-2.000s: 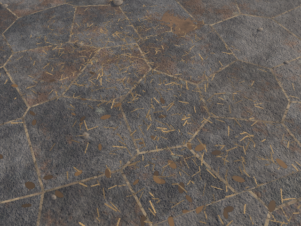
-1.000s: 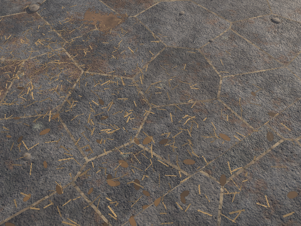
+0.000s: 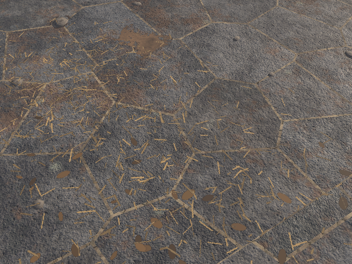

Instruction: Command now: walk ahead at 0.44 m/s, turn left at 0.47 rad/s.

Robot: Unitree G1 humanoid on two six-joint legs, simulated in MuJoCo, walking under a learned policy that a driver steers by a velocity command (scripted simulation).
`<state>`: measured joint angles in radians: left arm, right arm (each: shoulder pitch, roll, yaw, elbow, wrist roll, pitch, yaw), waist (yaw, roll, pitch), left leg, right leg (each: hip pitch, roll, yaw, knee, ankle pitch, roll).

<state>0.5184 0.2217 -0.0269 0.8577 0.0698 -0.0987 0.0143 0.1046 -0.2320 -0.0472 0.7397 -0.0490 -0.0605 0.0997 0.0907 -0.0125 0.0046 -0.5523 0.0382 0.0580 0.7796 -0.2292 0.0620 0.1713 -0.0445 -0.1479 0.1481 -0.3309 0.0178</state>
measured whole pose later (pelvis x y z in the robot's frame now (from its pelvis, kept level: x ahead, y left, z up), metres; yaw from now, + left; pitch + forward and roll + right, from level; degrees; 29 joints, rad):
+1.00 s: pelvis +0.64 +0.14 -0.08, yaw +12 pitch -3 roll -4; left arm 0.53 0.23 0.08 0.96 -0.05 -0.08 0.04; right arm 0.09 -0.24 -0.01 0.75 -0.02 -0.19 0.04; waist 0.09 0.05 0.06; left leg -0.38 0.02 -0.06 0.38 0.45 0.02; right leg -0.06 0.10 0.06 0.86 -0.32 -0.14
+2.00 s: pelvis +1.16 +0.08 -0.12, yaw -3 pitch +2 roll -1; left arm 0.30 0.26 0.06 0.89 0.01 -0.05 0.03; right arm 0.07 -0.25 -0.05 0.82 0.01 -0.08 0.06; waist 0.05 0.04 0.02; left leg -0.59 0.02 0.03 0.54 0.05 0.06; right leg 0.10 0.08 -0.12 0.25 -0.39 -0.06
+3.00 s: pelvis +1.32 +0.07 -0.11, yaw +22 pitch +0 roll +1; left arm 0.22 0.27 0.04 0.82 0.01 0.00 0.02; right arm 0.17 -0.21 -0.03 0.72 -0.02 0.03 -0.01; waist 0.05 -0.05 0.01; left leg -0.21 -0.03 0.00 0.50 -0.29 0.02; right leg -0.28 -0.06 0.02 0.51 -0.23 0.05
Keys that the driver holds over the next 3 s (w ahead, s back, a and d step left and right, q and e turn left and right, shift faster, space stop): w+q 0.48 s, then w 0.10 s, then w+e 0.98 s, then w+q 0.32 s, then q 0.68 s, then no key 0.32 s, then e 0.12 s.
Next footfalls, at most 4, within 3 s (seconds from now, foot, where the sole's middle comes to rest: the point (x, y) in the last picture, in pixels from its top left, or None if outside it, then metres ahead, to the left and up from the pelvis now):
0.12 left None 0.21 0.12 -0.77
0.56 right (204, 261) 0.53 -0.03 -0.79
1.00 left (137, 203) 0.79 0.28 -0.88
1.48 right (198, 166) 1.03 0.01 -0.88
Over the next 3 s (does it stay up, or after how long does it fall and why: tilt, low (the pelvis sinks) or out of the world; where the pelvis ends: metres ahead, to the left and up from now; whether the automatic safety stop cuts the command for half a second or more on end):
stays up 1.32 0.07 -0.11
